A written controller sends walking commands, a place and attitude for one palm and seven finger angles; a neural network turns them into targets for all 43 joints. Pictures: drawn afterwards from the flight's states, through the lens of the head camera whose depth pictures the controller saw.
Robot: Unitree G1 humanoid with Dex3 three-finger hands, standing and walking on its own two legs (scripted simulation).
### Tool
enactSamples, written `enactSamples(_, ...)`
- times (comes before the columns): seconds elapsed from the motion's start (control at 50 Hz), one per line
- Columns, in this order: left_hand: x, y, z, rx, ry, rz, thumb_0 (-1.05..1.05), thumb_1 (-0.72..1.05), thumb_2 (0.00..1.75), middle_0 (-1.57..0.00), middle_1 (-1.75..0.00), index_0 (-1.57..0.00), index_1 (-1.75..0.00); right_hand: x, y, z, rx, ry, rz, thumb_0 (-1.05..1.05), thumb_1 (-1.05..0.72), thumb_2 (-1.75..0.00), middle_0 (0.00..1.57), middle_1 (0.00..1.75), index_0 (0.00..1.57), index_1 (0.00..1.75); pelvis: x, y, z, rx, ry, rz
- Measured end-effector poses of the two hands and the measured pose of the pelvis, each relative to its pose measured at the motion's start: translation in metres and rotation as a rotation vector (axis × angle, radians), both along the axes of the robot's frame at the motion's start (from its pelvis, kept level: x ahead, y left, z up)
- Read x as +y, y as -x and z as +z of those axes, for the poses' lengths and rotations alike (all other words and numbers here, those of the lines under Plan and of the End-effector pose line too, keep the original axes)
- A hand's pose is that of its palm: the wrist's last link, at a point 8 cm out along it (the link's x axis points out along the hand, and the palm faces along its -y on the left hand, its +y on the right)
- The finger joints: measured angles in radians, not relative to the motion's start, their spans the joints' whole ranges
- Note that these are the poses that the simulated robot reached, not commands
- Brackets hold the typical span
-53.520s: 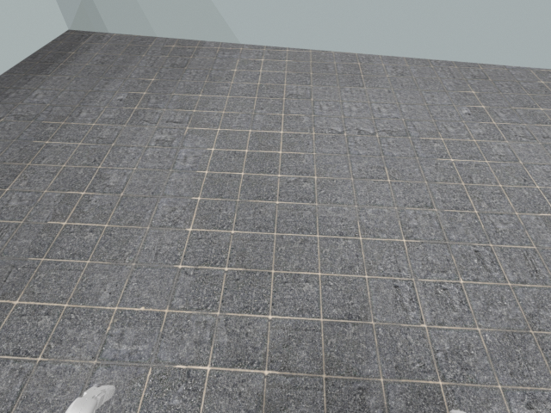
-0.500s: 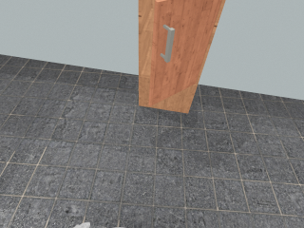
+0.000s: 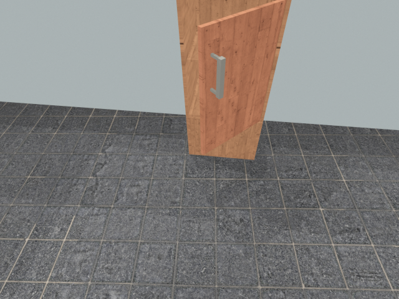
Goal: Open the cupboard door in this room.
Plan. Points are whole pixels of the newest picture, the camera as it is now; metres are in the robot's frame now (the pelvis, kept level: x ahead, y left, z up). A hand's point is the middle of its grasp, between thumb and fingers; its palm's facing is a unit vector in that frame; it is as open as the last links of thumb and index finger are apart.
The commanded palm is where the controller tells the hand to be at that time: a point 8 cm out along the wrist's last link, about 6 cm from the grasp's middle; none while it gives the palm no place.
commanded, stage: let the arm hang, fingers relaxed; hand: left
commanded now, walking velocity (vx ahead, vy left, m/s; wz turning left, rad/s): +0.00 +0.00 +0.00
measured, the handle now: (216, 76) +0.81 -0.01 +0.01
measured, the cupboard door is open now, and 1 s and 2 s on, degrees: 45 45 45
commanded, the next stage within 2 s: look to check the result in 0.30 s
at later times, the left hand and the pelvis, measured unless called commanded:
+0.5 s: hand out of the picture -0.02 +0.16 -0.18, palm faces +0.03 -0.98 -0.18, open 7.4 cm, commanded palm none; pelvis +0.00 +0.00 +0.00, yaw +0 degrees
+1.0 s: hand out of the picture +0.01 +0.17 -0.18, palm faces +0.02 -0.98 -0.19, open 7.4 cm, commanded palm none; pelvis +0.01 +0.00 +0.00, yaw +0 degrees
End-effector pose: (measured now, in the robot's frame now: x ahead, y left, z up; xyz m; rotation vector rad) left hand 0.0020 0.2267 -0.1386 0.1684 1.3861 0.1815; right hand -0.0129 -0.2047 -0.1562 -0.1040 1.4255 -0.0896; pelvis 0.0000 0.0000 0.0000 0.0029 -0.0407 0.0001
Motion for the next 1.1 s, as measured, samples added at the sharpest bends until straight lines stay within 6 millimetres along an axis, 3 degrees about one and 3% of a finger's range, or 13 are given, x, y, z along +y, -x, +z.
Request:
enactSamples(0.2,-0.014,0.006,-0.007,0.026,0.042,0.002,0.01,0.93,0.9,-0.2,-0.3,-0.2,-0.29,0.001,0.013,0.004,0.033,0.015,-0.023,0.0,-0.91,-0.9,0.19,0.3,0.2,0.3,0.0,0.0,0.0,0.0,0.001,-0.005)
enactSamples(0.48,-0.017,0.022,-0.008,0.077,0.052,0.016,0.0,0.91,0.9,-0.2,-0.3,-0.2,-0.29,0.004,0.022,0.004,0.065,0.016,-0.036,0.0,-0.91,-0.9,0.19,0.3,0.2,0.3,0.002,-0.002,0.0,0.007,0.001,-0.008)
enactSamples(1.1,-0.011,-0.008,-0.007,0.034,0.033,0.002,0.0,0.91,0.9,-0.2,-0.3,-0.2,-0.29,-0.008,-0.004,0.005,0.029,0.039,-0.029,0.0,-0.91,-0.9,0.19,0.3,0.2,0.3,-0.002,-0.013,0.0,0.013,0.0,-0.016)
